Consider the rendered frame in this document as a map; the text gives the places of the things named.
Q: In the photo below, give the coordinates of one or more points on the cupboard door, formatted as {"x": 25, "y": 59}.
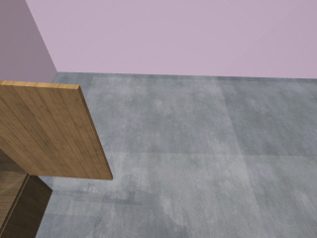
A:
{"x": 47, "y": 129}

